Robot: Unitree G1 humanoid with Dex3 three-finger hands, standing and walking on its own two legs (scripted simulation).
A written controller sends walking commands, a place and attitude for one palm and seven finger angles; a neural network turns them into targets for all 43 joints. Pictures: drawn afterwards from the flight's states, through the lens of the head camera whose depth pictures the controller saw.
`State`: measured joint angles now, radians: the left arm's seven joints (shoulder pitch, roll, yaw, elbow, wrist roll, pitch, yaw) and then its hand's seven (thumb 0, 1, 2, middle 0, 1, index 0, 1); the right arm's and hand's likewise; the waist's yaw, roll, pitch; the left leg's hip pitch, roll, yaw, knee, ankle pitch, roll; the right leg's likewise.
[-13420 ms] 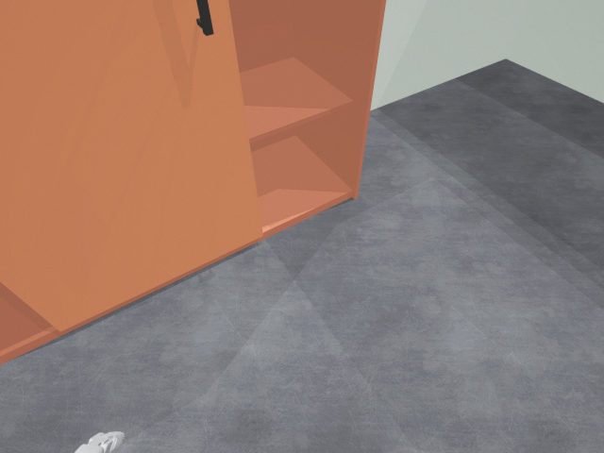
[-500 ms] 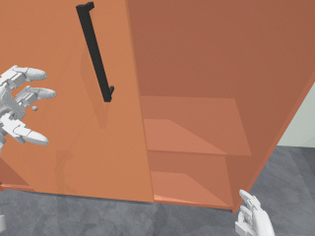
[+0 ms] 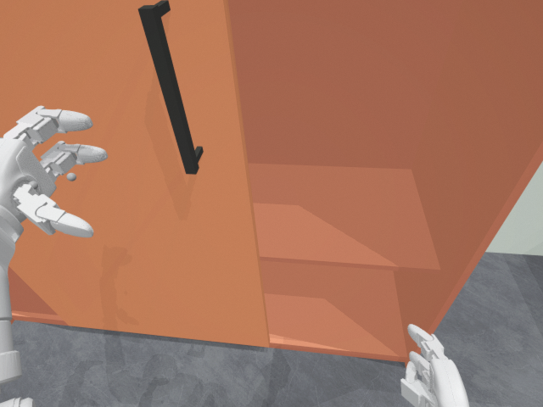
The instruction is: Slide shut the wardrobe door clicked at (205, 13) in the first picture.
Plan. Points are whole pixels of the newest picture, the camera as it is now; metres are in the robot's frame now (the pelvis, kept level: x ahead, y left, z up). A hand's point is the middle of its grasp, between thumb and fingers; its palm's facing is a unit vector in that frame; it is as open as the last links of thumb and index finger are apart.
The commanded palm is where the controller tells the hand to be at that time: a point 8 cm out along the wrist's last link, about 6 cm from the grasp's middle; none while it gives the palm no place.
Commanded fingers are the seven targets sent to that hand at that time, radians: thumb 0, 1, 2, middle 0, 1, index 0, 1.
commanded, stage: move the hooked fingers beside the handle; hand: left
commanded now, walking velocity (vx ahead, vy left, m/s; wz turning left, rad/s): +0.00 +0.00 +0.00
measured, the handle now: (178, 97) +0.48 +0.20 +0.26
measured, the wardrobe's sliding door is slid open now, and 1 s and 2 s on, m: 0.49 0.49 0.49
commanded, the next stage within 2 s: none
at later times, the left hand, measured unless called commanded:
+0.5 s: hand (102, 155) +0.35 +0.26 +0.24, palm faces +0.05 -0.99 -0.09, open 14.0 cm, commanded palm +0.32 +0.31 +0.24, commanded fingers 0.00 -0.50 0.30 -0.30 -1.20 -0.30 -1.20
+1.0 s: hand (121, 140) +0.39 +0.26 +0.24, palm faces +0.04 -1.00 -0.07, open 14.0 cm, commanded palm +0.37 +0.30 +0.23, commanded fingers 0.00 -0.50 0.30 -0.30 -1.20 -0.30 -1.20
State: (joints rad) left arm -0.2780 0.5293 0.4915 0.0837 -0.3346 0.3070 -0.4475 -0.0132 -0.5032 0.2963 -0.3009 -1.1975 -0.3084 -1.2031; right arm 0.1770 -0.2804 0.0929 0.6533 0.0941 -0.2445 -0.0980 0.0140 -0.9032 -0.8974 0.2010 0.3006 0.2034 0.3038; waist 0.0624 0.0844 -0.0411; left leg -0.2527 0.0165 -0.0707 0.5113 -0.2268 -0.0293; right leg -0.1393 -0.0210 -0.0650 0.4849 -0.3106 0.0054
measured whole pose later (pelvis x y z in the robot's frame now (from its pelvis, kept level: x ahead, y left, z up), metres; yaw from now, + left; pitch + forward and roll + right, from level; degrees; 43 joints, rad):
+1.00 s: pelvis +0.01 +0.00 +0.00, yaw -1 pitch +0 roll -1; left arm -0.57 0.53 0.43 0.47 -0.24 0.22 -0.39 -0.01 -0.50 0.30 -0.30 -1.20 -0.31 -1.20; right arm 0.25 -0.30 0.06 0.66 0.08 -0.18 -0.10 0.01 -0.90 -0.90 0.20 0.30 0.20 0.30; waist 0.01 0.07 -0.04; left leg -0.28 0.02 -0.05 0.52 -0.24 -0.02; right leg -0.17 -0.02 -0.04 0.48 -0.31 0.01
